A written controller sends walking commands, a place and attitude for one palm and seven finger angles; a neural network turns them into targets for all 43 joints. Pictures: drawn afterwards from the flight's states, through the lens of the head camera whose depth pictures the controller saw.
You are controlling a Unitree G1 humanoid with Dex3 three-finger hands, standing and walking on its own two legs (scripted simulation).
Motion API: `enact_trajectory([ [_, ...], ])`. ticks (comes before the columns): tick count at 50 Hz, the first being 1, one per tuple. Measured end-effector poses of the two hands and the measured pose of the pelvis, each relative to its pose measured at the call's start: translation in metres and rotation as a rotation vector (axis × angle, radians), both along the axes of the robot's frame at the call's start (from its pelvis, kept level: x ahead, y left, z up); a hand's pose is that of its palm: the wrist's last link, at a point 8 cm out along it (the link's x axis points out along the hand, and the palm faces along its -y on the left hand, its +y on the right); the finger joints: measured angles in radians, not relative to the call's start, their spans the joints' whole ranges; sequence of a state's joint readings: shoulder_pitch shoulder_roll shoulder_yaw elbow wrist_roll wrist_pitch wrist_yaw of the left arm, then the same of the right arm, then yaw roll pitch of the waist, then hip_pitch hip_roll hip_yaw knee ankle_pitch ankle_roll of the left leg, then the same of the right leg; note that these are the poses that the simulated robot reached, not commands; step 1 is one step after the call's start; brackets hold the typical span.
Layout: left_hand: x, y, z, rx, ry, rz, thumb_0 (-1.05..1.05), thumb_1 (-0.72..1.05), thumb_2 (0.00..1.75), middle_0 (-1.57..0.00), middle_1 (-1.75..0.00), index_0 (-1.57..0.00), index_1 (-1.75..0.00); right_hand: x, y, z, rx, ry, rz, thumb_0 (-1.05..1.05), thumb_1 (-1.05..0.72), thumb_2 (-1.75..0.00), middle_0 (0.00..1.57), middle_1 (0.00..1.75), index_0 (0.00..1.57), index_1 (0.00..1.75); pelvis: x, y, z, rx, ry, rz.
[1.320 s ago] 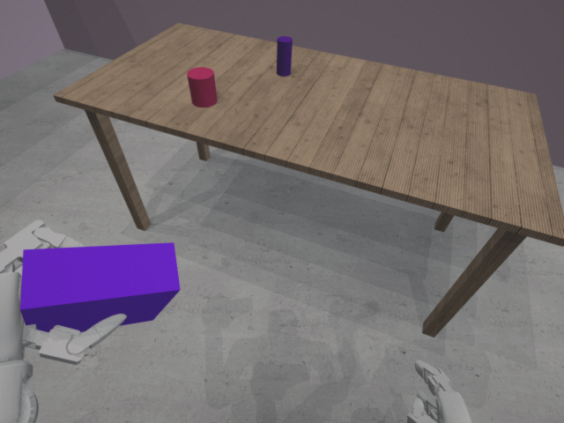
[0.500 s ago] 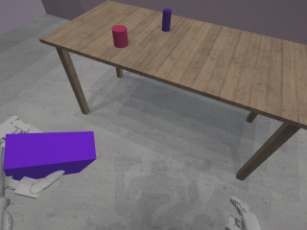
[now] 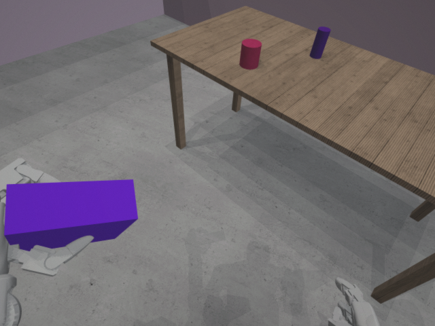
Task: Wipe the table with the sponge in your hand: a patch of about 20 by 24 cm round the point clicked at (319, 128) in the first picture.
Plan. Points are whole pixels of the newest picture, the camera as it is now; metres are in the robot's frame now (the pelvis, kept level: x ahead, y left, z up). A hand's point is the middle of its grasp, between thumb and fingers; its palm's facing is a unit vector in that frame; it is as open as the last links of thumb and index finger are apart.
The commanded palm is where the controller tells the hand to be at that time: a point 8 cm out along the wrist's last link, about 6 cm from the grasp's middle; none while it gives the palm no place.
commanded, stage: walk around to get in front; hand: left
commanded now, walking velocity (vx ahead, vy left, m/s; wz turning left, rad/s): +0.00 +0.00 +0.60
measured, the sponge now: (91, 215) +0.23 +0.19 +0.15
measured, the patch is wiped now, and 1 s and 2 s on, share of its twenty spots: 0.00 0.00 0.00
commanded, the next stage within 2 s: none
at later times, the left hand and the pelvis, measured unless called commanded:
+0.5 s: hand out of the picture +0.07 +0.23 +0.17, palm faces +0.61 -0.66 -0.44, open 9.7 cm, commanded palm +0.01 +0.26 +0.19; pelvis -0.05 -0.06 +0.01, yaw +19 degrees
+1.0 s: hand out of the picture -0.08 +0.22 +0.18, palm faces +0.78 -0.42 -0.47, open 9.6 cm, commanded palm -0.14 +0.22 +0.19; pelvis -0.11 -0.10 +0.00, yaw +36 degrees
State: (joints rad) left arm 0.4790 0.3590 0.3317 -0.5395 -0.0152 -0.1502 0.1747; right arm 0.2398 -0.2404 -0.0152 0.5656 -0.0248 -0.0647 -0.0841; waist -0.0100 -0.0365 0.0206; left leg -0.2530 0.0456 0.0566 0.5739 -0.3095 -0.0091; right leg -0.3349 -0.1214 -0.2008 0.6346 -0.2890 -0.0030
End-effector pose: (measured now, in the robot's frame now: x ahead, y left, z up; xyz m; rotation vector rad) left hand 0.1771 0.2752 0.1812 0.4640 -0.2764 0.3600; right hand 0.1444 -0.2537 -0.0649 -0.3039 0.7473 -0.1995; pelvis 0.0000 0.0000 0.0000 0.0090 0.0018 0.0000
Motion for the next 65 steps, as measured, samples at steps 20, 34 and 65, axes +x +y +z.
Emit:
enact_trajectory([
  [20, -0.126, -0.015, 0.005, 0.017, 0.093, 0.301, 0.0, -0.44, 0.97, -0.8, -1.32, -0.8, -1.32, 0.02, 0.045, -0.026, 0.186, 0.046, 0.339, 0.01, -0.91, -0.9, 0.21, 0.3, 0.2, 0.3, -0.046, -0.049, 0.004, 0.009, -0.035, 0.262],
  [34, -0.218, -0.002, 0.011, 0.026, -0.038, 0.436, 0.0, -0.45, 0.97, -0.8, -1.32, -0.8, -1.32, 0.019, 0.031, 0.005, -0.02, -0.011, 0.439, 0.01, -0.91, -0.9, 0.2, 0.3, 0.2, 0.29, -0.084, -0.05, 0.001, 0.015, -0.001, 0.438],
  [65, -0.384, -0.101, 0.015, 0.015, 0.077, 0.83, 0.0, -0.45, 0.98, -0.8, -1.32, -0.8, -1.32, 0.015, 0.043, 0.003, 0.013, 0.035, 0.797, 0.02, -0.91, -0.9, 0.2, 0.3, 0.2, 0.29, -0.128, -0.141, 0.016, 0.036, 0.011, 0.815],
])
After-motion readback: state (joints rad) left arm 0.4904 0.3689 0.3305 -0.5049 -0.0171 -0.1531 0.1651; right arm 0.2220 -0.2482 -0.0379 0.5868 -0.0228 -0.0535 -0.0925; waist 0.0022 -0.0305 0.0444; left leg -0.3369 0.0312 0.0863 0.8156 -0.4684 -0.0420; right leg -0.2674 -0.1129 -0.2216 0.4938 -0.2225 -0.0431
